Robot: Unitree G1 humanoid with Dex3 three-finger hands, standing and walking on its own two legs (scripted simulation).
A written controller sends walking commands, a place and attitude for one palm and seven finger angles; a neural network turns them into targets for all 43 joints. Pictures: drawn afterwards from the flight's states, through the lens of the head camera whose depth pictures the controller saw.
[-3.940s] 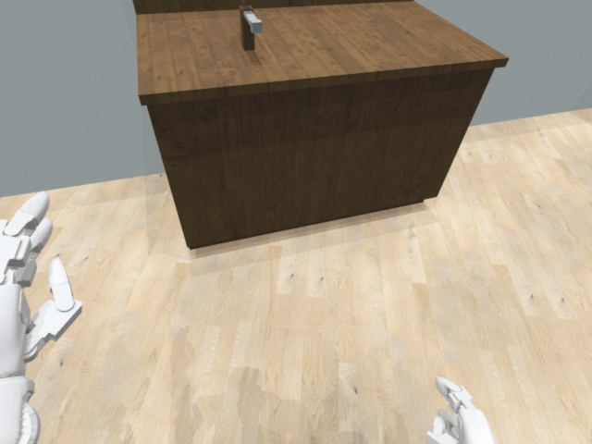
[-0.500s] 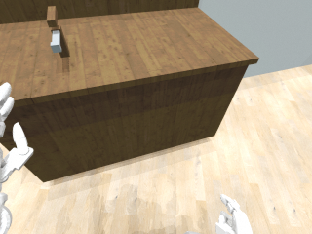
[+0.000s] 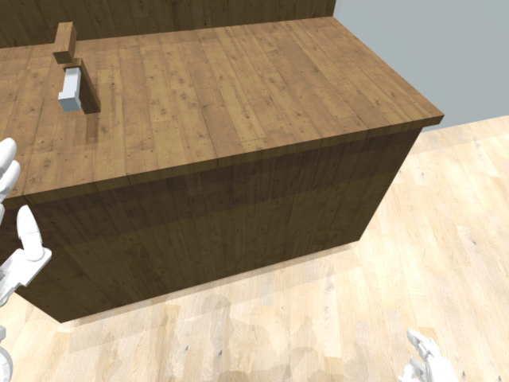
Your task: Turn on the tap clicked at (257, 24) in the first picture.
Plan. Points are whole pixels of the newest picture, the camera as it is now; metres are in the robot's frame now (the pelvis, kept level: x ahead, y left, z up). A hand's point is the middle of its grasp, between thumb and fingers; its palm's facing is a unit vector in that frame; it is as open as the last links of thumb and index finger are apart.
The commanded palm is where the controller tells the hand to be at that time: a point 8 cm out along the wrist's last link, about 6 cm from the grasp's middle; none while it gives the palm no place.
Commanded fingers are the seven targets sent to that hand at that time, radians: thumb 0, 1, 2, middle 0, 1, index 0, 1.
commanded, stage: take the last steps up to it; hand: left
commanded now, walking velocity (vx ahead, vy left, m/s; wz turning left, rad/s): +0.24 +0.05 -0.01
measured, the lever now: (69, 101) +0.56 +0.40 +0.12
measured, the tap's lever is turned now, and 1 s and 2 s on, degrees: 0 0 0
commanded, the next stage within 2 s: come to a stop and stand still in 0.54 s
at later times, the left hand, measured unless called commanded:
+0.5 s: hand (99, 192) +0.30 +0.22 +0.17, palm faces +0.44 -0.80 -0.42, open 7.5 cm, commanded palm +0.24 +0.26 +0.18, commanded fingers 0.00 0.90 0.90 -0.20 -0.30 -0.20 -0.30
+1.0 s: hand (119, 173) +0.33 +0.20 +0.18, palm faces +0.39 -0.82 -0.42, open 7.5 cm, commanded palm +0.28 +0.25 +0.18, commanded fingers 0.00 0.90 0.90 -0.20 -0.30 -0.20 -0.30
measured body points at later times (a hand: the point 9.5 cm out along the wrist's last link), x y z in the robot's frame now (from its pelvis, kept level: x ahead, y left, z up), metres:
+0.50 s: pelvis +0.09 -0.02 +0.00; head +0.11 -0.04 +0.45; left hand +0.27 +0.26 +0.20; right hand +0.25 -0.25 -0.11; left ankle +0.08 +0.11 -0.66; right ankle +0.10 -0.11 -0.73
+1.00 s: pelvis +0.12 -0.03 +0.00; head +0.14 -0.04 +0.45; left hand +0.30 +0.25 +0.20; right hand +0.30 -0.22 -0.10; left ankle +0.15 +0.11 -0.73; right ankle +0.14 -0.11 -0.73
